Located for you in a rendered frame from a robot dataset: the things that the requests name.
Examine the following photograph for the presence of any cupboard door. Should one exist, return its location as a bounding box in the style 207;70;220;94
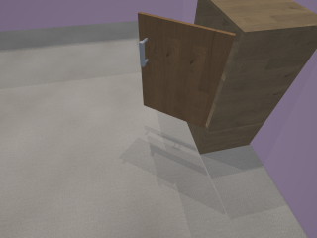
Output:
138;12;236;128

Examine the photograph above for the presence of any handle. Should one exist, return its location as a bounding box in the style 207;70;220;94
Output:
139;38;148;67

